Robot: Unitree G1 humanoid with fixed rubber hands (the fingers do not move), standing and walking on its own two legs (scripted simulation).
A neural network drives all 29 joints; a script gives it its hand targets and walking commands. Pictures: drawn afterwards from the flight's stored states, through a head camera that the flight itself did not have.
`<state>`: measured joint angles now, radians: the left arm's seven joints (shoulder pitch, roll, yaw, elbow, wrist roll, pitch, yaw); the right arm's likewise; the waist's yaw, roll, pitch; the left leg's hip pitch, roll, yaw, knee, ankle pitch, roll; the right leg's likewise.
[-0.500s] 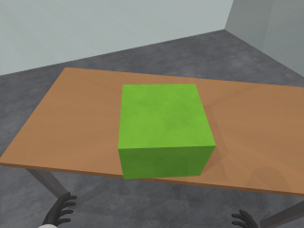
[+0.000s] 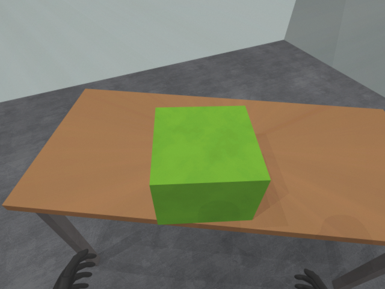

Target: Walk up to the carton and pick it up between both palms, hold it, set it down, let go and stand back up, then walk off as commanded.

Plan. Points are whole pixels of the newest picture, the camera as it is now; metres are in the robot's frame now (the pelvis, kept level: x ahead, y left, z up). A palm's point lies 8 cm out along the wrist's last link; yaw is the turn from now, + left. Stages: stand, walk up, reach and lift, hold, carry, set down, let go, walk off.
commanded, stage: stand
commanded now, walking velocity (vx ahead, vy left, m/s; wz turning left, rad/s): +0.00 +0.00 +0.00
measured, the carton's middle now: (203, 163) +0.44 +0.00 -0.02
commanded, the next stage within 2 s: walk off in 1.20 s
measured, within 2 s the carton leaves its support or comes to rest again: neither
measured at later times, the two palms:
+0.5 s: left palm out of the picture +0.12 +0.27 -0.08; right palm out of the picture +0.09 -0.27 -0.11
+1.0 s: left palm out of the picture +0.11 +0.28 -0.08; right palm out of the picture +0.10 -0.27 -0.11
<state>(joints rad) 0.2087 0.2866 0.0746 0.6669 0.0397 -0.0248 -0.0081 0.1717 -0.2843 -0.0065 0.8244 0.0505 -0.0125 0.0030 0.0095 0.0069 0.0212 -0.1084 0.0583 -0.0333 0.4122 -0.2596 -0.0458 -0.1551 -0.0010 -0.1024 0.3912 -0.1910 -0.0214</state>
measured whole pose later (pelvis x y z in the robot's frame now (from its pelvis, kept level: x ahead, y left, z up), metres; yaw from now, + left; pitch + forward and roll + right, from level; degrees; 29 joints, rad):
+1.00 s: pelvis -0.01 +0.00 +0.00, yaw +0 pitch -4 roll -1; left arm 0.21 0.29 0.07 0.74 0.04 -0.03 -0.01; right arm 0.14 -0.30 -0.01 0.94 0.05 -0.01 0.00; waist 0.00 0.02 0.03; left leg -0.11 0.06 -0.03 0.41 -0.25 -0.05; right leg -0.16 0.00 -0.10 0.39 -0.18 -0.03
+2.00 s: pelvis -0.14 +0.00 -0.04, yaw -1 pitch -3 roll +1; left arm 0.21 0.37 0.07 0.75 0.02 0.05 0.01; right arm 0.15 -0.35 -0.01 0.65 0.05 0.06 -0.01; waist -0.02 0.02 0.18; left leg -0.44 0.03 -0.01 0.71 -0.23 -0.02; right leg -0.27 0.04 0.02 0.76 -0.46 -0.03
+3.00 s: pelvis -0.44 +0.06 -0.04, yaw -2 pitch -4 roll -3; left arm 0.21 0.39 0.07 0.75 0.01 0.05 0.02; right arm 0.14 -0.41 -0.01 0.67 0.05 0.03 -0.01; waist -0.02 -0.01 0.21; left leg -0.45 0.00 -0.09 0.81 -0.29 0.02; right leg -0.36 0.15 0.12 1.22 -0.53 0.02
